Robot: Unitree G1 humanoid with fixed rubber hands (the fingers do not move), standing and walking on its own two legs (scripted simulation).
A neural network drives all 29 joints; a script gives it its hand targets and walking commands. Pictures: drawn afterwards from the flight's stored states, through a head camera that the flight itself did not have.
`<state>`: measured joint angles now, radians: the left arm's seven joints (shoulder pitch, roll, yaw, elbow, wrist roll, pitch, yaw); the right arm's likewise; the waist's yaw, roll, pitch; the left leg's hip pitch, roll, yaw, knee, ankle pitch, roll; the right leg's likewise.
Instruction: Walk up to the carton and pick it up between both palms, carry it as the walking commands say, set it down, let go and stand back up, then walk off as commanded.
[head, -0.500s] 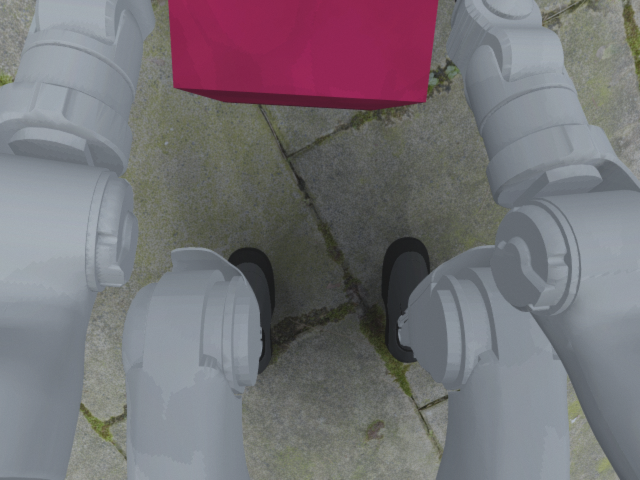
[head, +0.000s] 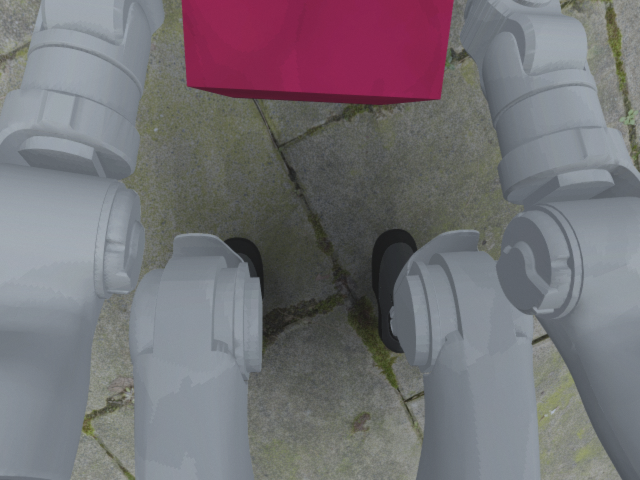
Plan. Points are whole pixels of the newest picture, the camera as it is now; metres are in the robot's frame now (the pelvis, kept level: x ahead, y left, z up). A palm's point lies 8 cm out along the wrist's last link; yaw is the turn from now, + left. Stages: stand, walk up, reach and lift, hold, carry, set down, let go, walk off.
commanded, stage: reach and lift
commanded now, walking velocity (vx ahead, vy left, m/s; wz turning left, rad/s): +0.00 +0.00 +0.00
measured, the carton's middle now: out of the picture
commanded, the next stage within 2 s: none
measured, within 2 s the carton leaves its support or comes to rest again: neither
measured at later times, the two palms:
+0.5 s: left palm out of the picture +0.58 +0.18 -0.11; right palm out of the picture +0.55 -0.11 -0.12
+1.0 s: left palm out of the picture +0.56 +0.18 -0.05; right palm out of the picture +0.53 -0.11 -0.06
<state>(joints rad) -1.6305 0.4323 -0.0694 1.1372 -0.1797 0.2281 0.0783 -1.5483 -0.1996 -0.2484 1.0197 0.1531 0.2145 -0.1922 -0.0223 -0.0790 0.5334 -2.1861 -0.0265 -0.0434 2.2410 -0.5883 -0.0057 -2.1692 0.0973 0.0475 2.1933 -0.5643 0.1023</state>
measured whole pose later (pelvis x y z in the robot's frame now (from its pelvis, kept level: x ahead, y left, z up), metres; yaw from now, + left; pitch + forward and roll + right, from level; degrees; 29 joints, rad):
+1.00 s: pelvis -0.02 +0.00 +0.07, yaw +2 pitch +28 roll -3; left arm -1.62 0.32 0.20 0.91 0.05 0.41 0.07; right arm -1.41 -0.05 -0.46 0.61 -0.05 0.43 -0.20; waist -0.02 -0.02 0.52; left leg -1.98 -0.06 -0.06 1.99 -0.50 -0.01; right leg -1.94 0.05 0.04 1.95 -0.51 0.08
